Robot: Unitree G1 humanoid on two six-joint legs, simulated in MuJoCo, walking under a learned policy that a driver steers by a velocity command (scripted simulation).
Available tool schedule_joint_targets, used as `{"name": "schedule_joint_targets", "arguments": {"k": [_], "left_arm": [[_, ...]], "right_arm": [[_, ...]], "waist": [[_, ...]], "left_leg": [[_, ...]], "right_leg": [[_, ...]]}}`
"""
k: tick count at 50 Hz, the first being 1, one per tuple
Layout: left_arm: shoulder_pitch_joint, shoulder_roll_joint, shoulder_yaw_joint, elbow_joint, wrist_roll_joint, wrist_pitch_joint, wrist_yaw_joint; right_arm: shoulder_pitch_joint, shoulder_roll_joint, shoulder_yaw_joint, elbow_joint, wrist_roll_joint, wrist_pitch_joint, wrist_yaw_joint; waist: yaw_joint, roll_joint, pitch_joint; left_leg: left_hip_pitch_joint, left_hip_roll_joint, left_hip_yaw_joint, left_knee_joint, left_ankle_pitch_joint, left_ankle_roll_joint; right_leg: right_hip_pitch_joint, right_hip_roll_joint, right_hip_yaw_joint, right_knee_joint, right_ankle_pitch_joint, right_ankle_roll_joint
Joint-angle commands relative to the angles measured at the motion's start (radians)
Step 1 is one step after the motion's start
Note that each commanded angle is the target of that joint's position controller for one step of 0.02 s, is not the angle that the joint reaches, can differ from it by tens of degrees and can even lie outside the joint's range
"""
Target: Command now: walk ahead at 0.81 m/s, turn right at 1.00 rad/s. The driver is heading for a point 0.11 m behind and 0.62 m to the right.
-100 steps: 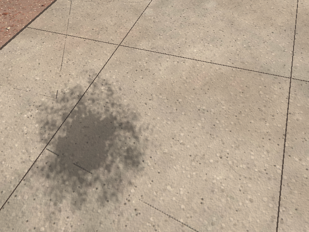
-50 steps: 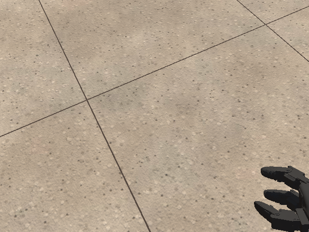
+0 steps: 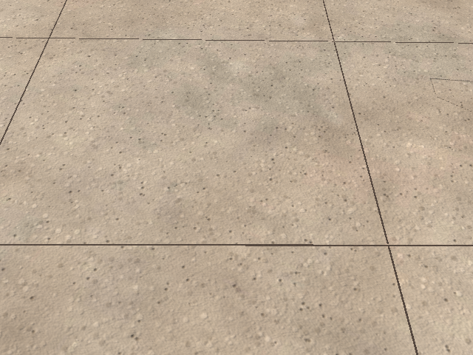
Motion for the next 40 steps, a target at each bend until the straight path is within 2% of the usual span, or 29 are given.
{"name": "schedule_joint_targets", "arguments": {"k": [1,4,5,6,7,8,9,10,11,12,13,14,15,16,18,19,22,24,26,27,29,31,32,33,34,35,36,38,40], "left_arm": [[-0.102,-0.048,-0.035,-0.121,0.004,-0.002,-0.018],[-0.203,-0.076,-0.059,-0.155,0.004,-0.008,-0.034],[-0.115,-0.042,-0.028,-0.146,-0.109,-0.049,-0.017],[-0.077,0.011,-0.011,-0.134,-0.112,-0.061,-0.015],[0.024,0.068,0.018,-0.114,-0.096,-0.059,-0.014],[0.195,0.135,0.057,-0.070,-0.085,-0.044,-0.003],[0.296,0.160,0.080,-0.031,-0.087,-0.023,0.023],[0.275,0.190,0.079,-0.054,-0.070,-0.012,0.057],[0.212,0.235,0.071,-0.132,-0.008,-0.029,0.056],[0.160,0.208,0.079,-0.167,-0.007,-0.026,0.051],[0.081,0.181,0.074,-0.186,-0.037,-0.033,0.046],[0.018,0.147,0.065,-0.192,-0.063,-0.039,0.045],[-0.011,0.133,0.061,-0.199,-0.068,-0.043,0.045],[-0.031,0.128,0.063,-0.195,-0.059,-0.042,0.049],[-0.025,0.104,0.062,-0.168,-0.065,-0.031,0.068],[-0.014,0.107,0.063,-0.157,-0.068,-0.023,0.081],[-0.004,0.103,0.060,-0.150,-0.081,0.003,0.106],[0.028,0.094,0.055,-0.145,-0.077,0.003,0.106],[0.064,0.086,0.054,-0.135,-0.073,-0.003,0.101],[0.100,0.138,0.060,-0.106,0.032,0.001,0.055],[0.110,0.103,0.055,-0.119,0.023,-0.008,0.028],[0.070,0.084,0.049,-0.123,0.012,-0.018,0.035],[0.062,0.014,0.027,-0.133,-0.001,-0.036,0.042],[0.054,-0.031,0.008,-0.180,-0.035,-0.046,0.043],[0.043,0.036,0.012,-0.169,-0.014,-0.036,0.053],[0.018,0.081,0.023,-0.149,0.006,-0.028,0.049],[0.017,0.076,0.023,-0.135,0.017,-0.026,0.034],[0.028,0.035,0.012,-0.122,0.028,-0.021,0.005],[0.027,0.005,-0.002,-0.113,0.019,-0.020,0.000]], "right_arm": [[0.001,-0.007,0.018,-0.015,0.010,-0.037,0.010],[-0.020,-0.038,0.018,-0.004,0.018,-0.049,0.000],[-0.089,-0.196,-0.028,-0.065,0.045,-0.039,-0.036],[-0.096,-0.244,-0.043,-0.080,0.048,-0.037,-0.060],[-0.106,-0.262,-0.053,-0.089,0.052,-0.031,-0.073],[-0.124,-0.247,-0.053,-0.107,0.058,-0.026,-0.075],[-0.109,-0.163,-0.035,-0.117,0.071,-0.028,-0.059],[-0.111,-0.040,0.002,-0.141,0.029,-0.032,-0.038],[0.045,-0.037,0.023,-0.194,0.023,-0.045,-0.027],[-0.029,-0.146,0.009,-0.212,0.035,-0.055,-0.021],[-0.086,-0.167,0.000,-0.224,0.045,-0.055,-0.021],[-0.092,-0.158,-0.004,-0.210,0.036,-0.046,-0.029],[-0.080,-0.161,-0.006,-0.203,0.030,-0.033,-0.034],[-0.086,-0.166,-0.011,-0.203,0.027,-0.018,-0.035],[-0.120,-0.123,-0.006,-0.212,0.015,-0.005,-0.038],[-0.145,-0.087,0.003,-0.224,0.009,-0.002,-0.036],[-0.243,-0.030,0.021,-0.247,0.019,0.009,-0.020],[-0.342,-0.030,0.021,-0.271,0.035,0.000,-0.014],[-0.409,-0.047,0.013,-0.290,0.048,-0.021,-0.010],[-0.363,-0.064,0.027,-0.251,-0.011,0.027,-0.002],[-0.360,-0.092,0.016,-0.260,0.007,0.033,-0.006],[-0.186,-0.125,-0.003,-0.215,0.011,0.014,-0.008],[-0.039,-0.202,-0.027,-0.190,-0.011,-0.001,-0.017],[0.010,-0.302,-0.047,-0.191,-0.029,0.000,-0.020],[-0.078,-0.252,-0.046,-0.203,-0.016,0.006,-0.012],[-0.100,-0.172,-0.027,-0.206,-0.003,0.011,-0.006],[-0.090,-0.130,-0.016,-0.188,0.002,0.013,-0.002],[-0.037,-0.096,-0.002,-0.137,0.008,-0.001,-0.001],[0.012,-0.077,0.001,-0.098,0.008,-0.019,0.011]], "waist": [[0.047,0.131,0.127],[0.057,0.101,0.176],[0.081,0.179,0.117],[0.124,0.184,0.036],[0.182,0.195,-0.032],[0.254,0.194,-0.120],[0.248,0.062,-0.142],[0.198,-0.148,-0.126],[0.094,-0.184,-0.382],[0.140,-0.021,-0.472],[0.091,0.093,-0.322],[0.032,0.192,-0.207],[0.001,0.191,-0.144],[-0.020,0.166,-0.101],[-0.024,0.130,-0.074],[-0.021,0.113,-0.104],[0.018,0.043,-0.131],[0.068,-0.009,-0.079],[0.101,-0.048,-0.045],[0.123,-0.154,-0.050],[0.110,-0.108,-0.018],[-0.016,-0.029,-0.020],[-0.092,0.146,-0.077],[-0.082,0.366,-0.157],[-0.037,0.261,-0.083],[-0.027,0.144,-0.035],[-0.015,0.102,-0.009],[-0.009,0.166,0.024],[-0.010,0.184,0.044]], "left_leg": [[0.027,0.255,-0.086,-0.187,0.637,0.045],[-0.076,0.186,0.082,-0.167,0.983,0.013],[-0.067,0.134,0.073,-0.096,1.146,-0.008],[-0.048,0.158,0.053,-0.019,1.263,-0.022],[-0.060,0.184,0.037,0.111,1.359,-0.027],[-0.130,0.192,0.015,0.315,1.308,-0.030],[-0.304,0.114,-0.003,0.579,0.599,-0.054],[-0.475,-0.022,-0.025,0.960,-0.225,-0.066],[-0.638,-0.069,-0.226,1.224,-0.345,-0.074],[-0.659,-0.046,-0.343,1.192,-0.223,-0.052],[-0.669,-0.021,-0.342,1.099,-0.162,-0.036],[-0.643,0.012,-0.343,1.027,-0.127,-0.047],[-0.603,0.020,-0.344,0.978,-0.115,-0.063],[-0.556,0.031,-0.343,0.919,-0.107,-0.078],[-0.504,0.037,-0.325,0.773,-0.077,-0.099],[-0.473,0.024,-0.308,0.696,-0.023,-0.104],[-0.424,-0.019,-0.294,0.493,0.151,-0.106],[-0.409,-0.037,-0.311,0.342,0.231,-0.098],[-0.377,-0.050,-0.327,0.226,0.254,-0.090],[-0.378,-0.015,-0.250,0.285,0.238,-0.069],[-0.289,-0.028,-0.274,0.208,0.149,-0.051],[0.011,-0.014,-0.296,0.120,0.049,-0.019],[0.211,0.169,-0.477,0.036,-0.170,0.019],[0.320,0.394,-0.963,-0.209,-0.616,0.087],[0.217,0.431,-1.088,-0.241,-0.670,0.110],[0.139,0.381,-0.936,-0.190,-0.572,0.092],[0.079,0.309,-0.751,-0.168,-0.426,0.065],[0.020,0.215,-0.547,-0.198,-0.255,0.051],[0.021,0.189,-0.476,-0.213,-0.142,0.061]], "right_leg": [[-0.200,-0.048,0.010,-0.056,0.077,0.011],[0.008,0.017,-0.165,-0.413,0.154,0.012],[0.134,0.059,-0.169,-0.459,0.195,0.035],[0.259,0.092,-0.168,-0.522,0.219,0.031],[0.413,0.119,-0.155,-0.559,0.238,0.006],[0.644,0.120,-0.093,-0.595,0.292,-0.042],[0.876,0.068,0.020,-0.690,0.426,-0.080],[0.960,-0.041,0.181,-0.668,0.729,-0.136],[1.159,-0.275,0.596,-0.658,0.976,-0.371],[1.110,-0.296,0.708,-0.809,0.629,-0.395],[0.952,-0.237,0.674,-0.880,0.434,-0.352],[0.787,-0.184,0.630,-0.912,0.365,-0.302],[0.656,-0.163,0.590,-0.927,0.453,-0.289],[0.549,-0.130,0.531,-0.934,0.538,-0.272],[0.410,-0.058,0.433,-0.907,0.639,-0.232],[0.373,-0.019,0.408,-0.900,0.595,-0.219],[0.320,0.048,0.423,-0.914,0.110,-0.176],[0.305,0.056,0.470,-0.936,-0.132,-0.151],[0.324,0.046,0.519,-0.908,-0.228,-0.139],[0.342,0.050,0.529,-0.924,-0.242,-0.124],[0.301,0.037,0.601,-0.884,-0.308,-0.116],[0.120,0.066,0.581,-0.725,-0.403,-0.071],[-0.018,0.148,0.435,-0.443,-0.453,-0.027],[-0.195,0.256,0.226,-0.168,-0.419,0.016],[-0.273,0.141,0.184,-0.031,-0.271,0.024],[-0.244,0.093,0.166,0.004,-0.179,0.030],[-0.200,0.070,0.161,-0.025,-0.124,0.037],[-0.149,0.039,0.152,-0.066,-0.053,0.046],[-0.165,0.052,0.165,-0.066,0.008,0.044]]}}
